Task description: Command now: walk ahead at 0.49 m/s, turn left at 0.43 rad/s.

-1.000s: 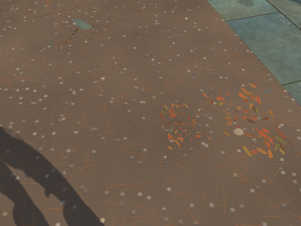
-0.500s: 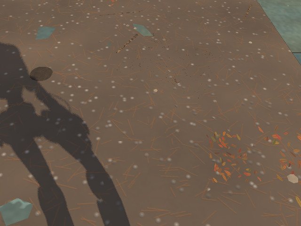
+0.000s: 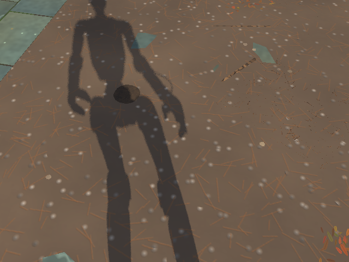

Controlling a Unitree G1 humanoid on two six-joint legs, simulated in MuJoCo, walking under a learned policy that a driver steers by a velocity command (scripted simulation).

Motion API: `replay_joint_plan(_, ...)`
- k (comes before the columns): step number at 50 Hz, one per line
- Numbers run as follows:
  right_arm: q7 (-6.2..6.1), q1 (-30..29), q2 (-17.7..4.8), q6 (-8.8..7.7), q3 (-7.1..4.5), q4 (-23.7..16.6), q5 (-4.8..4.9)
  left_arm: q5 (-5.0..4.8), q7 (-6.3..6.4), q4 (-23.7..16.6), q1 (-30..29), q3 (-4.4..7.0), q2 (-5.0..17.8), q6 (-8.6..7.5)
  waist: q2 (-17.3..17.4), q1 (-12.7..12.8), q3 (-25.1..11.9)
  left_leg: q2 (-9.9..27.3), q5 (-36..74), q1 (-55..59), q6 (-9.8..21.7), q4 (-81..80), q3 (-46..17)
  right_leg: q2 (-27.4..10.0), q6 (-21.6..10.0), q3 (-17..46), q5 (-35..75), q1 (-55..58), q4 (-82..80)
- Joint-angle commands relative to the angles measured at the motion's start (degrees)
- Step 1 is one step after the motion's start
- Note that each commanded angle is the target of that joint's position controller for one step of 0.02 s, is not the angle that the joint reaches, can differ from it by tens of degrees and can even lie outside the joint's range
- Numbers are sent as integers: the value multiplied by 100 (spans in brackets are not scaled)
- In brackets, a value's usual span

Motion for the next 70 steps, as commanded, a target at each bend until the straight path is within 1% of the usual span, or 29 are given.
replay_joint_plan(1, 24, 277, -124, -4, -52, -387, 17, 4, -61, -39, 304, 116, 451, -81, -588, -27, -289, 611, 272, -921, 22, -131, -188, -1557, -1057, 1644, 52, 894, -1555)
replay_joint_plan(6, 65, -557, -97, -48, 48, -739, -129, -89, -65, 197, 502, 220, 822, -85, -406, 39, -59, 793, 1285, -1353, -76, -1742, 18, -1583, -1206, 989, 725, 1002, -1848)
replay_joint_plan(13, 242, -1788, -222, -158, 93, -1158, -27, -231, -52, 480, 1121, 226, 1099, 133, -620, 438, 139, 487, 1725, -836, -26, -3534, 518, -1639, -852, 590, 548, 1460, -1498)
replay_joint_plan(15, 276, -1737, -345, -179, 47, -1212, -38, -257, -40, 534, 1120, 236, 1168, 212, -691, 295, 103, 358, 1388, -544, 135, -3834, 628, -1777, -750, 621, 780, 1698, -1187)
replay_joint_plan(17, 239, -588, -696, -181, -173, -867, -94, -234, -16, 541, 1045, 180, 1073, 273, -571, -334, -541, -3, 1392, 1146, 376, -4189, 890, -1411, -484, 222, 2241, 1488, 258)
replay_joint_plan(18, 167, 487, -1139, -161, -345, -645, -130, -119, 5, 416, 1014, 62, 810, 258, -82, -775, -1283, 750, 1419, 2729, 693, -4139, 1, -1086, -219, -109, 1574, 531, 1933)
replay_joint_plan(19, 135, 888, -1755, -126, -453, -600, -207, -73, -23, 250, 1535, -159, 98, 141, 1466, -512, -1853, 2215, 605, 4491, 1558, -4803, -2739, -101, 140, -112, -1672, -1805, 4120)
replay_joint_plan(20, 154, 1003, -1244, -165, -330, -596, -171, -221, -40, 359, 1433, -60, 555, 24, 1073, -671, -2089, 2402, 256, 4458, 1655, -5304, -3619, -162, 61, 876, -2495, -2446, 5055)
replay_joint_plan(21, 168, 651, -942, -205, -229, -621, -173, -377, -58, 227, 1045, 45, 866, -13, 788, -589, -1343, 2244, 590, 3887, 1396, -5287, -2708, -433, -51, 980, -2072, -2816, 5233)
replay_joint_plan(24, 219, -346, -374, -292, -80, -684, -194, -230, 0, 211, 733, 104, 728, 159, 357, -51, -557, 1574, 1568, 2183, 965, -5778, -916, -1000, -25, 945, -889, -2075, 4427)
replay_joint_plan(30, 63, -465, -522, -399, -165, -378, -299, -153, 29, 73, 603, 115, 344, 425, 158, 229, -73, 1364, 4274, 1639, 829, -5999, 725, -702, 222, 980, 191, -1957, 3349)
replay_joint_plan(35, -156, -365, -782, -225, -212, -250, -213, -52, -175, -397, -319, 25, 125, 443, 188, -108, -108, 1288, 4425, 1813, 666, -5714, 1449, -566, 210, 308, 1261, -1424, 1616)
replay_joint_plan(39, -219, -454, -959, -17, -292, -226, -64, -50, -324, -727, -426, 133, 392, 489, 308, -61, -239, 1598, 4780, 2481, 569, -4960, 1409, -448, -51, 127, 329, -1434, 1248)
replay_joint_plan(42, -271, -600, -931, 124, -298, -325, -1, -55, -306, -564, 672, 374, 829, 439, 42, 469, -829, 1142, 5129, 2328, 168, -2937, 1637, 115, -466, -157, 687, 76, 277)
replay_joint_plan(43, -236, -350, -774, 83, -219, -422, -175, -25, -158, -597, 1040, 544, 1411, 443, -811, 560, -1272, 702, 3070, 1095, -255, -1311, 1665, -743, -883, 1124, 3306, 1482, 287)
replay_joint_plan(44, -138, 250, -212, 25, -36, -589, -424, 79, -86, -764, 863, 565, 1865, 457, -1787, -44, -1935, -433, -2096, -925, -648, 699, 1089, -2211, -2180, 3568, 5420, 3093, 539)
replay_joint_plan(45, -21, 89, -599, -38, -81, -527, -256, 53, -113, -895, 928, 488, 1498, 485, -1122, 349, -2756, -324, -1947, -1113, -557, 1236, -144, -2309, -2414, 3936, 4150, 3122, 69)
replay_joint_plan(46, 4, -387, -772, -18, -128, -668, -78, -14, -115, -1029, 481, 424, 1237, 493, -759, 315, -2078, -119, -1397, -1460, -474, 1117, -149, -2054, -2116, 3339, 3077, 2581, -122)
replay_joint_plan(47, -57, -617, -744, 33, -137, -668, -128, -148, -82, -1060, 177, 361, 976, 536, -252, 187, -1449, 101, -942, -1543, -481, 663, -68, -1728, -1727, 2842, 2173, 1871, -281)
replay_joint_plan(49, -174, -709, -767, 193, -189, -704, -239, -141, -16, -1150, -128, 297, 805, 629, -325, -71, -933, 247, -477, -985, -505, -127, -28, -1302, -1391, 2429, 1318, 606, -563)
replay_joint_plan(52, -224, -570, -498, 260, -132, -718, -248, -21, 65, -1231, -93, 373, 984, 668, -694, -136, -977, 46, -228, -596, -608, -971, 106, -1026, -1319, 2215, 1516, 212, -603)
replay_joint_plan(58, -236, -972, -472, 278, -115, -835, -197, -86, 244, -1370, -68, 425, 1096, 820, -957, 72, -985, -71, 268, -434, -713, -2134, -66, -867, -1050, 2675, -586, 131, -665)
replay_joint_plan(63, -122, -967, -536, 122, -156, -883, -121, -85, 233, -1446, 24, 426, 1066, 919, -1189, 166, -927, -225, 79, 69, -540, -3256, -49, -874, -945, 3231, -519, 404, -465)
replay_joint_plan(65, -56, -603, -560, 66, -203, -781, -102, -160, 250, -1500, -93, 413, 1034, 971, -1175, -85, -884, -242, 665, 816, -367, -4464, 105, -669, -750, 3237, -340, 246, -205)
replay_joint_plan(66, -53, -404, -787, 63, -286, -734, -157, -184, 265, -1513, 12, 374, 894, 986, -935, -115, -929, 245, 964, 1482, -194, -4899, -153, -405, -501, 3024, -761, -183, 146)
replay_joint_plan(67, -81, -474, -1277, 110, -390, -815, -309, -178, 247, -1584, 142, 306, 600, 979, 391, 84, -850, 1543, 1336, 1993, 381, -5198, -1381, 259, -154, 2080, -1947, -1161, 1367)
replay_joint_plan(68, -51, -562, -1368, 128, -428, -829, -512, -162, 211, -1773, -19, 405, 878, 875, 1675, 99, -605, 2318, 2301, 1593, 1214, -5481, -2568, 716, 132, 1268, -2827, -1920, 2702)
replay_joint_plan(69, -75, -907, -1026, 106, -342, -1023, -474, -81, 179, -1610, 166, 536, 1277, 838, 1053, 178, -600, 2324, 2543, 1506, 1282, -5350, -2227, 358, 307, 1420, -2506, -1910, 3738)
replay_joint_plan(70, -105, -1160, -771, 112, -279, -1096, -381, -124, 169, -1408, 350, 575, 1294, 878, 654, 267, -573, 1915, 2580, 1452, 987, -5196, -1542, 324, 401, 1317, -2139, -1842, 4134)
